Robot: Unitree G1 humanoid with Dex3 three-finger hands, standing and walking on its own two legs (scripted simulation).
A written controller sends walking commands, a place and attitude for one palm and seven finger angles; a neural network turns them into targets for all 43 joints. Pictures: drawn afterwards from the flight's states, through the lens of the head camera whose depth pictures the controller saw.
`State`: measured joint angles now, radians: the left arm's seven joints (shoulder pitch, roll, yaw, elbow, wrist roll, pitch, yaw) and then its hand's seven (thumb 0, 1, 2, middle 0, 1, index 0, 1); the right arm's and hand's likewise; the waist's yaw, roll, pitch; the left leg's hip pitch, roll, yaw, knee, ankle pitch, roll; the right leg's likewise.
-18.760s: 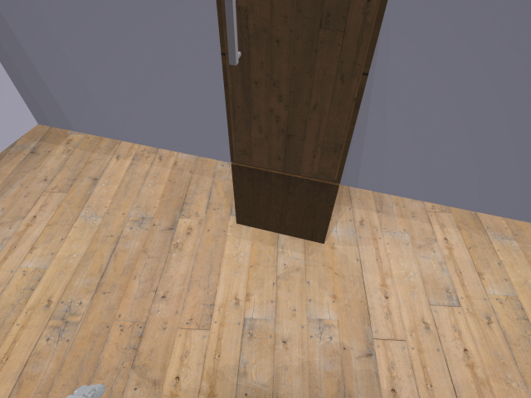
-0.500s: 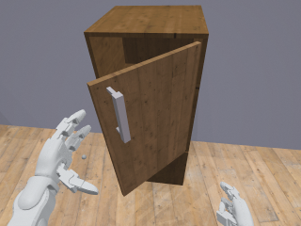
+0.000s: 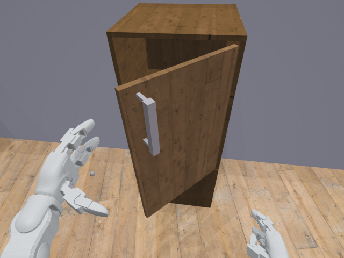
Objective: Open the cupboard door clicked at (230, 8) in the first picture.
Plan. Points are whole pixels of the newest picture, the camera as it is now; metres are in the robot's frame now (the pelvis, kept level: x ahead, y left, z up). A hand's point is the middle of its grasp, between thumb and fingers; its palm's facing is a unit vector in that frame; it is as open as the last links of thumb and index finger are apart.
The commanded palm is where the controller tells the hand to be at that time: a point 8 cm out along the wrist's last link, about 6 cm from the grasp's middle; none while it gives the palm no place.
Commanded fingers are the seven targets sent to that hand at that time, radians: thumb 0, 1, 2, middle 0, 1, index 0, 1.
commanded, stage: draw the hand back to the body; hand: left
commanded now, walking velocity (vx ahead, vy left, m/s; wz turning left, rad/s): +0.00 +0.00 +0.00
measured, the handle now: (147, 125) +0.37 +0.11 +0.15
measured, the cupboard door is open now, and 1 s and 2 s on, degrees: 45 45 45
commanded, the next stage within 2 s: step back with the hand held close in 1.18 s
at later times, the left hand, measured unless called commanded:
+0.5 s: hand (63, 173) +0.22 +0.24 +0.15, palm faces +0.38 -0.85 -0.35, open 12.8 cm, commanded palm +0.17 +0.28 +0.17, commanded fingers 0.00 0.41 0.69 -0.18 -0.30 -0.18 -0.30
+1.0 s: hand (49, 169) +0.22 +0.27 +0.16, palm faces +0.47 -0.80 -0.39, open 7.7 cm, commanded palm +0.17 +0.30 +0.17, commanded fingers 0.00 0.90 0.90 -0.20 -0.30 -0.20 -0.30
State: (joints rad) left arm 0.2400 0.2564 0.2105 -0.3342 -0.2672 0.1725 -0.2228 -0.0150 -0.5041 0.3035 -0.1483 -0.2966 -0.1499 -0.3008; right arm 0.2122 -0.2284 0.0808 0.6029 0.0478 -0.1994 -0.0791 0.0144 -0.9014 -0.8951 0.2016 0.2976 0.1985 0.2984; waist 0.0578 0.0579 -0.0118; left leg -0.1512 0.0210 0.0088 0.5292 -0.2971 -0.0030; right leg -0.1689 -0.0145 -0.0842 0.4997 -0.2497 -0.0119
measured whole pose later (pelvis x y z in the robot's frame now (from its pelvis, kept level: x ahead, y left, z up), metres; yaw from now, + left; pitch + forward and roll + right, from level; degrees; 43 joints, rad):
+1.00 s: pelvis +0.03 +0.00 +0.01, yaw -1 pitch -5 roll -1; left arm 0.43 0.32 0.33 -0.35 -0.04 -0.10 0.12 0.01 0.83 0.88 -0.20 -0.30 -0.20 -0.30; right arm 0.17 -0.23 0.01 0.66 -0.01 -0.11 -0.07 0.01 -0.90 -0.89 0.20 0.30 0.20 0.30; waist 0.09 0.06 0.04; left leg -0.04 0.02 0.02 0.39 -0.27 0.00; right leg -0.06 0.00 -0.07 0.36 -0.21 -0.01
